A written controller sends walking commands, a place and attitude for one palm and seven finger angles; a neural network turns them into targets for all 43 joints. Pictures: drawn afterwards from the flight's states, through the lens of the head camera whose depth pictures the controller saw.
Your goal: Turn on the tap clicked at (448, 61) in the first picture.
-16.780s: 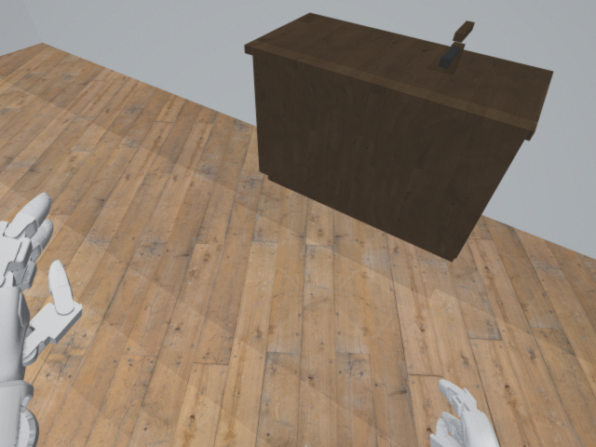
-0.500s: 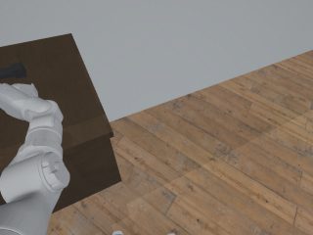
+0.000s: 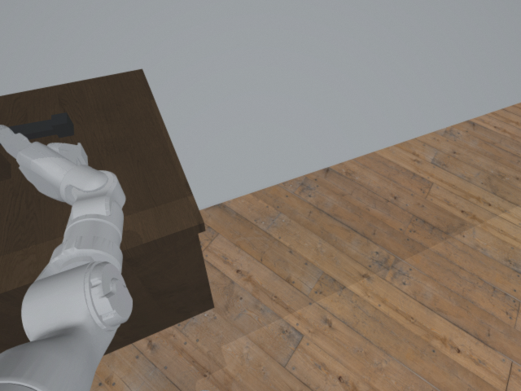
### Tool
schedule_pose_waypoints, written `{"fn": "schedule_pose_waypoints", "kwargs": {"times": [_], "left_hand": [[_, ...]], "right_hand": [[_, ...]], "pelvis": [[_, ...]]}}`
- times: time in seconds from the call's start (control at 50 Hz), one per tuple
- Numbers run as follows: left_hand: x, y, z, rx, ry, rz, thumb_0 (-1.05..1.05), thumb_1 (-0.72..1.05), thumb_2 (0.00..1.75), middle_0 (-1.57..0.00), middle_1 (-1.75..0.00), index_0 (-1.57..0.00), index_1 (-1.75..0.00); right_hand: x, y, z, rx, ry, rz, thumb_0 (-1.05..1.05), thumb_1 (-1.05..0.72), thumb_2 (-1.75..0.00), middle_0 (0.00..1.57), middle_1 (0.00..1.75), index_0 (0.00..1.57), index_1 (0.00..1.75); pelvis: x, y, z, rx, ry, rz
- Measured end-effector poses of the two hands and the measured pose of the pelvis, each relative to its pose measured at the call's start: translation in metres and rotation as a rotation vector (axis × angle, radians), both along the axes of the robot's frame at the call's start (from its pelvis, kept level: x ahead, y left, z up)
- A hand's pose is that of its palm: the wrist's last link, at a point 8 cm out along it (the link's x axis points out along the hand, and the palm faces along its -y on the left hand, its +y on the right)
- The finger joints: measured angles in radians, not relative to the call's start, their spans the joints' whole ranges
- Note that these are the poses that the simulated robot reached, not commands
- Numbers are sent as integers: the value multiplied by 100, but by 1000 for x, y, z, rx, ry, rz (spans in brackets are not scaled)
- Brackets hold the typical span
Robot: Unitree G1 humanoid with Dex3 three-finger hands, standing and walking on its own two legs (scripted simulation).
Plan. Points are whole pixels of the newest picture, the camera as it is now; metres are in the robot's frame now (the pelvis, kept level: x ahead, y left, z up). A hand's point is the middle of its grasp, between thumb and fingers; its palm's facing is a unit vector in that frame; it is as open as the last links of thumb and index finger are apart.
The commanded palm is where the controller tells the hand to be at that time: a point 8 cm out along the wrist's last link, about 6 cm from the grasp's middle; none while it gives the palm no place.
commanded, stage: lift the hand up off the lever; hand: left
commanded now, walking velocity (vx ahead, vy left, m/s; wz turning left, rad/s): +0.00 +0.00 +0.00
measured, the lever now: (62, 125) +0.56 +0.31 +0.07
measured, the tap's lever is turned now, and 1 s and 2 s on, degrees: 86 86 86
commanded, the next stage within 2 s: draw the hand back beside the body in 1.42 s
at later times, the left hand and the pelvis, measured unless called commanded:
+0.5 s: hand (79, 142) +0.48 +0.25 +0.10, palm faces +0.84 -0.53 -0.12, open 7.8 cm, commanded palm +0.43 +0.26 +0.12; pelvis +0.00 -0.01 +0.01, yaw +1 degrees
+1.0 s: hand (66, 138) +0.47 +0.26 +0.12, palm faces +0.85 -0.52 -0.10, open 7.8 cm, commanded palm +0.41 +0.27 +0.14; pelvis +0.01 -0.02 +0.01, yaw +1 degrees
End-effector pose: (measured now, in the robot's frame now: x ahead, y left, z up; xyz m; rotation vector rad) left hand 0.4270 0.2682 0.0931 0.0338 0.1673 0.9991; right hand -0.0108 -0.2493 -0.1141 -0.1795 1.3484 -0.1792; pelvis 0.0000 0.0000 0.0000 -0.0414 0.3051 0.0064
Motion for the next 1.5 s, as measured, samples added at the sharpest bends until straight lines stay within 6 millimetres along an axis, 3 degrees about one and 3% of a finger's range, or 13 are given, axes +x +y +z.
{"fn": "schedule_pose_waypoints", "kwargs": {"times": [0.42,0.7,1.14,1.36,1.5], "left_hand": [[-1,-3,14,17,11,12,1,90,90,-15,-15,-16,-15],[2,-9,24,11,4,18,1,90,90,-15,-15,-16,-15],[-16,-1,44,8,-23,7,1,90,90,-15,-15,-16,-15],[-31,-7,52,2,-17,7,1,90,90,-15,-15,-16,-15],[-34,-3,52,9,-8,19,1,90,90,-15,-15,-16,-15]], "right_hand": [[-4,-17,5,-21,-10,-12,0,-91,-90,20,29,20,30],[17,-20,5,-15,-49,-9,0,-91,-90,20,29,20,30],[49,-23,10,-25,-115,18,0,-91,-90,20,29,20,30],[56,-15,11,-9,-164,24,0,-91,-90,20,29,20,30],[50,-13,10,-14,-171,38,0,-91,-90,20,29,20,30]], "pelvis": [[0,-11,4,10,-16,3],[7,-16,8,20,-30,1],[11,-14,16,26,-85,15],[4,-11,18,28,-115,12],[-6,-12,16,25,-110,19]]}}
